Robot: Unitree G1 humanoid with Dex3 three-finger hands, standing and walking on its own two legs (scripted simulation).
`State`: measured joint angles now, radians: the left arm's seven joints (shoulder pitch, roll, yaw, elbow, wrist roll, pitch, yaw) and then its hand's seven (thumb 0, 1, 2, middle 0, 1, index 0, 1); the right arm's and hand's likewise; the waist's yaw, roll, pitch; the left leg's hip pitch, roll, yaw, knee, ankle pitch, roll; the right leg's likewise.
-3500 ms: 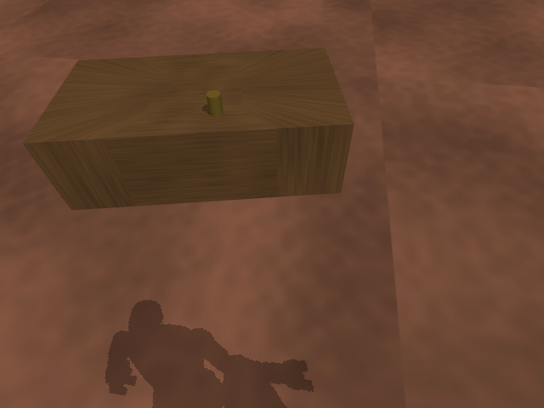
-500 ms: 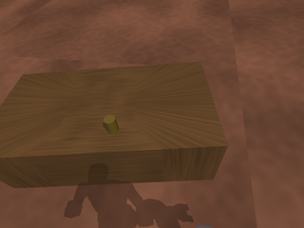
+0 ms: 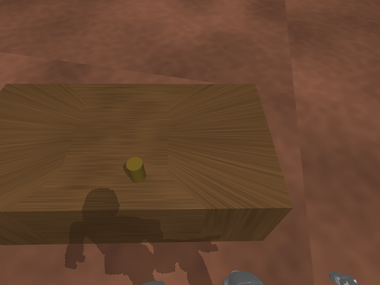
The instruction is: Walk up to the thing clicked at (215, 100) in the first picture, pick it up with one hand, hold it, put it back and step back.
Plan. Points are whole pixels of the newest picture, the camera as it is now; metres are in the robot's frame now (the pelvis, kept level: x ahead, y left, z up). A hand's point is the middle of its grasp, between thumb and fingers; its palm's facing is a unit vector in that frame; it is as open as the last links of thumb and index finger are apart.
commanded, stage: walk up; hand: left
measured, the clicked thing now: (136, 170) +0.54 +0.21 -0.29
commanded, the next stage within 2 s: stand in 1.38 s
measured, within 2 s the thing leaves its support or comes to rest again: neither
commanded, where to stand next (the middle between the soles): +0.10 +0.00 m, yaw +1 degrees
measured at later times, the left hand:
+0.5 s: hand out of the picture +0.15 +0.24 -0.13, palm faces -0.02 -0.94 -0.33, open 7.4 cm
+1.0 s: hand out of the picture +0.11 +0.25 -0.14, palm faces -0.01 -0.95 -0.32, open 7.4 cm
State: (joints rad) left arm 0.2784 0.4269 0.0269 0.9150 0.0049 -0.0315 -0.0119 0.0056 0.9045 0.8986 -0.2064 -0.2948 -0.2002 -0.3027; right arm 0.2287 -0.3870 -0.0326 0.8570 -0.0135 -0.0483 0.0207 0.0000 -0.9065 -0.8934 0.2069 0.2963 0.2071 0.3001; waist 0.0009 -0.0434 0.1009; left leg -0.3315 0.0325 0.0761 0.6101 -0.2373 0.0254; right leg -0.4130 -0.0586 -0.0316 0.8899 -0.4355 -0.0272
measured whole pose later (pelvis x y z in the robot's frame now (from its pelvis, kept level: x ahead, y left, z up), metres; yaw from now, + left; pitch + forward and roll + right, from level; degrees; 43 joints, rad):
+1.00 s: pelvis +0.05 -0.01 +0.02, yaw +0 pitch -2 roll +0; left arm 0.08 0.35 0.01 1.19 0.01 -0.01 -0.02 0.00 0.90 0.90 -0.21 -0.29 -0.20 -0.30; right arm 0.07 -0.35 0.00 1.18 -0.01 -0.01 0.01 0.00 -0.91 -0.89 0.20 0.30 0.20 0.30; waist 0.00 0.00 0.05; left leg -0.14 0.02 0.05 0.33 -0.16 0.00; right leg -0.13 -0.03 -0.05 0.31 -0.15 0.02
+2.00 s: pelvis +0.06 -0.01 +0.02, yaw +1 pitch -2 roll +0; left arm 0.10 0.35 0.00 1.15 0.01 -0.01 0.00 0.00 0.90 0.90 -0.21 -0.29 -0.20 -0.30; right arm 0.09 -0.34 0.00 1.16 -0.01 -0.01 0.00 0.00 -0.91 -0.89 0.20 0.30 0.21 0.30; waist -0.01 0.00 0.04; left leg -0.10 0.02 0.05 0.29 -0.16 -0.01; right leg -0.10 -0.04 -0.06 0.31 -0.18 0.02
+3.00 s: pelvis +0.07 -0.02 +0.02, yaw +0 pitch -2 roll +0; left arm 0.11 0.35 -0.01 1.14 0.01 -0.01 0.00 0.00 0.90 0.90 -0.21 -0.30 -0.20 -0.30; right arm 0.11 -0.34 0.00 1.14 -0.01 -0.01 0.00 0.00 -0.91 -0.89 0.20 0.30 0.21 0.30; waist 0.00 0.00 0.04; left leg -0.09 0.04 0.05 0.30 -0.17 -0.02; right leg -0.09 -0.02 -0.06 0.30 -0.18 0.00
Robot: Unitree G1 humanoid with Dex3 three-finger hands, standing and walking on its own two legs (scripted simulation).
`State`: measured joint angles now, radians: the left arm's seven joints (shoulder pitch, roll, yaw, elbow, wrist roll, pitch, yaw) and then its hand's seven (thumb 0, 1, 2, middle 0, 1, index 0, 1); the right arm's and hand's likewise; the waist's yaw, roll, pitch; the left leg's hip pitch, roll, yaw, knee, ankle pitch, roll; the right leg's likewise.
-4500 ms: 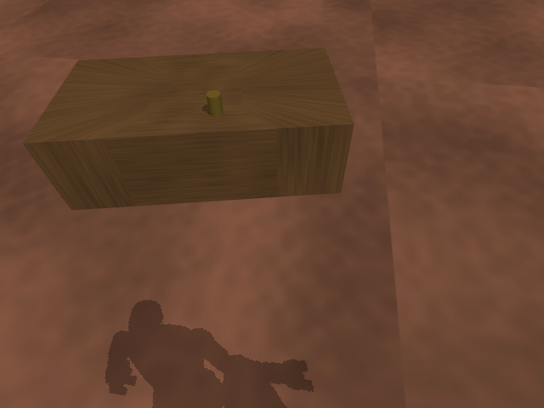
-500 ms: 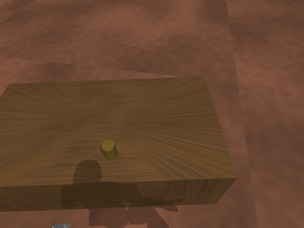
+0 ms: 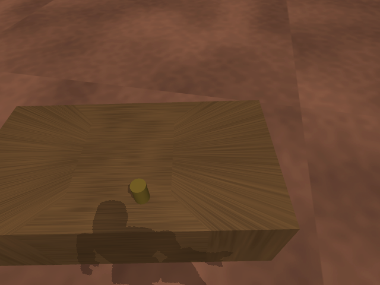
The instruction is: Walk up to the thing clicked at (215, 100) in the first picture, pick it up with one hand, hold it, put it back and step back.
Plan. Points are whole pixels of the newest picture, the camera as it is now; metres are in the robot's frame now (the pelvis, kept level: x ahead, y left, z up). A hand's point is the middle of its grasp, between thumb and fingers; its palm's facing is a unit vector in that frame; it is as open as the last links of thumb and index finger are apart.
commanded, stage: walk up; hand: left
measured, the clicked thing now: (140, 191) +0.49 +0.22 -0.32
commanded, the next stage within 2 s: stand in 0.38 s
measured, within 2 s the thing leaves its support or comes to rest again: neither
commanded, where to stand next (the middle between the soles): +0.06 +0.00 m, yaw +1 degrees
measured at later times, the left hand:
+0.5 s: hand out of the picture +0.09 +0.25 -0.16, palm faces -0.02 -0.95 -0.32, open 7.4 cm
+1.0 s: hand out of the picture +0.09 +0.25 -0.16, palm faces -0.02 -0.94 -0.34, open 7.4 cm
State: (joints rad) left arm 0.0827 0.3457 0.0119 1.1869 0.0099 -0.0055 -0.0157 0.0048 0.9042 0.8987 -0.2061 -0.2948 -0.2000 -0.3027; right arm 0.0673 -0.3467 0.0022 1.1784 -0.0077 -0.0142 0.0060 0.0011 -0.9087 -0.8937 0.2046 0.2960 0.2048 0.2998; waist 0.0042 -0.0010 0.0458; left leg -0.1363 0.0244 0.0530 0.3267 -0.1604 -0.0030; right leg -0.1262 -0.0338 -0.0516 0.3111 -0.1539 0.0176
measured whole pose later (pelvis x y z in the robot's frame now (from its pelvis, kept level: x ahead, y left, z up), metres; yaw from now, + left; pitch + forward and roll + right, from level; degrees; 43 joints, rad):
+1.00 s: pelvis +0.01 +0.00 +0.00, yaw +0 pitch -2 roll +0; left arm 0.10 0.35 0.00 1.15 0.01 -0.01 0.00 0.00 0.90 0.90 -0.21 -0.29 -0.20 -0.30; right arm 0.09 -0.34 0.00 1.16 -0.01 -0.01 0.00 0.00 -0.91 -0.89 0.20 0.30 0.21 0.30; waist -0.01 0.00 0.04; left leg -0.10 0.02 0.05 0.29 -0.16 -0.01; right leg -0.10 -0.04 -0.06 0.31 -0.18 0.02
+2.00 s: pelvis +0.02 -0.01 +0.00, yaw +0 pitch -2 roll +0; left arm 0.11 0.35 -0.01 1.14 0.01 -0.01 0.00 0.00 0.90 0.90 -0.21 -0.30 -0.20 -0.30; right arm 0.11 -0.34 0.00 1.14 -0.01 -0.01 0.00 0.00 -0.91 -0.89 0.20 0.30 0.21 0.30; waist 0.00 0.00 0.04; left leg -0.09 0.04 0.05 0.30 -0.17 -0.02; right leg -0.09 -0.02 -0.06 0.30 -0.18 0.00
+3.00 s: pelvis +0.01 +0.00 -0.02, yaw +1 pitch +6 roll +0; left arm 0.03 0.32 0.09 0.82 0.01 0.18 -0.02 0.00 0.29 0.33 -0.07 -0.04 -0.06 -0.06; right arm 0.10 -0.30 -0.11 0.78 0.05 -0.09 -0.03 0.00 -0.23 -0.33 0.07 0.08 0.07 0.08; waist -0.02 0.02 -0.01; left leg -0.39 0.03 0.04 0.55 -0.27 -0.01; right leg -0.38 -0.04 -0.06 0.55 -0.27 0.01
